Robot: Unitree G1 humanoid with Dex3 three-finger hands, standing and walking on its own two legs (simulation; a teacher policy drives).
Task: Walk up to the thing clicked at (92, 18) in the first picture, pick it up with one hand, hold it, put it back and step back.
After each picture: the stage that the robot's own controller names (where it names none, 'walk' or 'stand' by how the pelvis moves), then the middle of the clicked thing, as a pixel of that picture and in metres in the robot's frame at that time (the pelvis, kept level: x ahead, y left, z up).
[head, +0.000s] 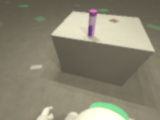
stand; (91, 24) +0.84 +0.03 +0.13
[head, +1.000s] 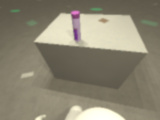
walk; (76, 27) +0.72 +0.19 +0.16
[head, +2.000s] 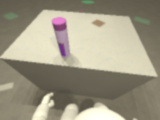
stand; (62, 40) +0.45 +0.20 +0.17
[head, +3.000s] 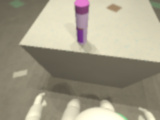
walk; (81, 26) +0.55 +0.07 +0.17
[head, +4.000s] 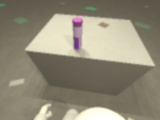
stand; (77, 36) +0.58 +0.14 +0.15
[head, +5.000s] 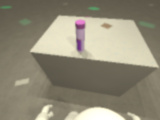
stand; (80, 37) +0.59 +0.12 +0.13
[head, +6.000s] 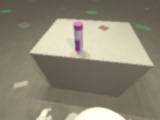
stand; (78, 38) +0.60 +0.13 +0.13
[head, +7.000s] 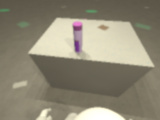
stand; (78, 39) +0.59 +0.13 +0.13
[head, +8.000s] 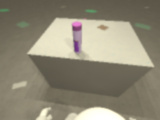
rise first; (77, 39) +0.58 +0.14 +0.13
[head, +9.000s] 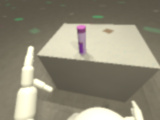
rise first; (82, 41) +0.60 +0.14 +0.13
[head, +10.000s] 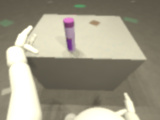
go down; (70, 36) +0.58 +0.14 +0.14
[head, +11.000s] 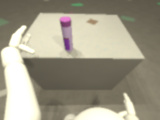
go down; (67, 36) +0.58 +0.15 +0.15
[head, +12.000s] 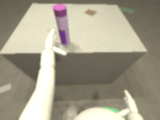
close in; (63, 28) +0.58 +0.16 +0.18
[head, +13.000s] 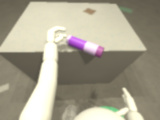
close; (84, 46) +0.50 +0.01 +0.10
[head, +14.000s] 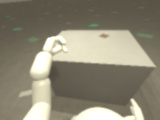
lift; (103, 117) +0.30 -0.14 -0.70
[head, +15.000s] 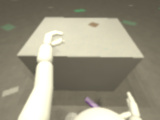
close; (93, 104) +0.31 -0.12 -0.73
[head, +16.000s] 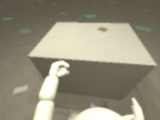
lift; (98, 112) +0.28 -0.12 -0.72
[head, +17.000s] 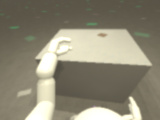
hold; (100, 115) +0.32 -0.13 -0.73
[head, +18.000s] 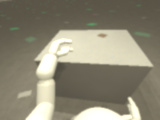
hold; (101, 116) +0.31 -0.13 -0.73
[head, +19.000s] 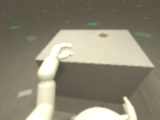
hold; (101, 115) +0.31 -0.13 -0.73
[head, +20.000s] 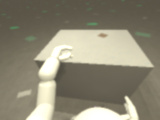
hold; (101, 115) +0.31 -0.14 -0.73
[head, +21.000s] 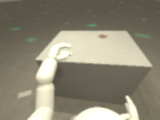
hold; (101, 115) +0.33 -0.14 -0.73
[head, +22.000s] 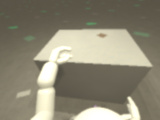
hold; (101, 114) +0.32 -0.14 -0.73
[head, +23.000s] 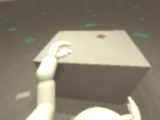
hold; (101, 115) +0.33 -0.14 -0.73
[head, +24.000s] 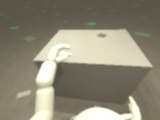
hold; (101, 114) +0.33 -0.14 -0.73
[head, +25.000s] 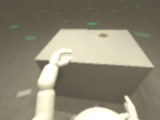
hold; (102, 114) +0.33 -0.15 -0.73
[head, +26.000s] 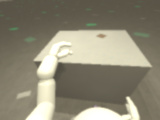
hold; (101, 114) +0.33 -0.14 -0.73
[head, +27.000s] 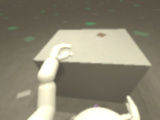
hold; (101, 113) +0.34 -0.15 -0.73
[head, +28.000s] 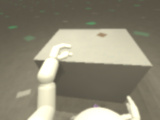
hold; (101, 113) +0.34 -0.15 -0.73
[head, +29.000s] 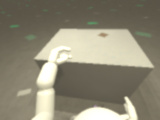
hold; (101, 114) +0.32 -0.14 -0.73
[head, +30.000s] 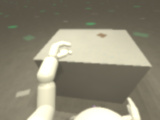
hold; (100, 114) +0.32 -0.13 -0.73
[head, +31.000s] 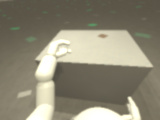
hold; (100, 117) +0.30 -0.13 -0.73
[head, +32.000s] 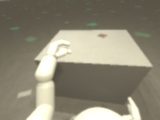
hold; (99, 118) +0.29 -0.11 -0.73
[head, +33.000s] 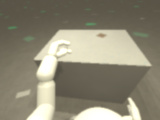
hold; (97, 119) +0.27 -0.09 -0.73
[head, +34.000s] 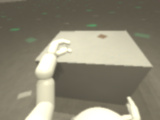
hold; out of the picture +0.24 -0.07 -0.73
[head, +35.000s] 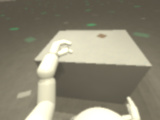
hold; out of the picture +0.23 -0.06 -0.73
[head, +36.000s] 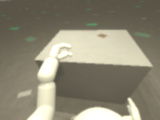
hold; out of the picture +0.24 -0.07 -0.73
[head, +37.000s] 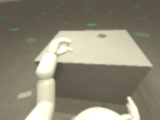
hold; out of the picture +0.24 -0.07 -0.73
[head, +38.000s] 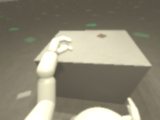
stand; out of the picture +0.25 -0.08 -0.73
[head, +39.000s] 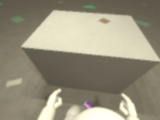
stand; (92, 110) +0.24 -0.09 -0.68
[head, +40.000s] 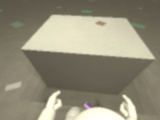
stand; (92, 111) +0.25 -0.09 -0.68
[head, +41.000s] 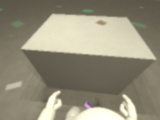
stand; (92, 110) +0.25 -0.09 -0.68
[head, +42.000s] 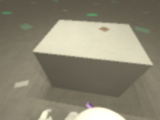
stand; (93, 111) +0.28 -0.10 -0.74
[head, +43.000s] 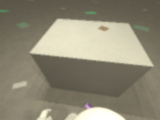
stand; (92, 111) +0.25 -0.10 -0.75
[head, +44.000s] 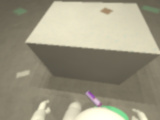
walk; (93, 98) +0.27 -0.08 -0.73
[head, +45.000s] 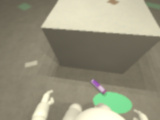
walk; (98, 86) +0.44 -0.15 -0.72
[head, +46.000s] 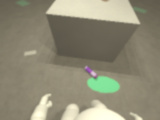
walk; (91, 72) +0.71 -0.09 -0.73
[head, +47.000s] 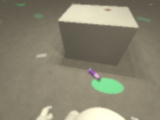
stand; (94, 74) +0.80 -0.09 -0.73
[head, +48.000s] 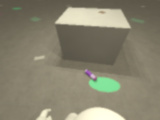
stand; (90, 75) +0.82 -0.04 -0.75
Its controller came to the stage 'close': yes
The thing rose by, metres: 0.00
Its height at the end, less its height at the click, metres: -0.88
